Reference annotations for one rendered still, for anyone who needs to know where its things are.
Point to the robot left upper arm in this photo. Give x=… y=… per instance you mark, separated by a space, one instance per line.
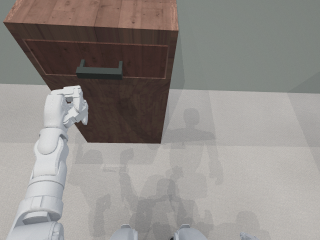
x=51 y=230

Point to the left robot forearm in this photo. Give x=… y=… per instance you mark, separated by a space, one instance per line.
x=43 y=199

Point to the left robot thigh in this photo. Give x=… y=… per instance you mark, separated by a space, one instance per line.
x=125 y=234

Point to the left robot shin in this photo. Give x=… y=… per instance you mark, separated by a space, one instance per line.
x=125 y=226

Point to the handle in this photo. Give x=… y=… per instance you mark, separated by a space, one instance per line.
x=99 y=72

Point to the robot left hand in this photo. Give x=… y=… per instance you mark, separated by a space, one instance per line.
x=60 y=114

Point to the cabinet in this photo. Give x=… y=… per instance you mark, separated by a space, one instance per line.
x=131 y=110

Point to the drawer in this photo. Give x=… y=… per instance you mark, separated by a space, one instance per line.
x=62 y=57

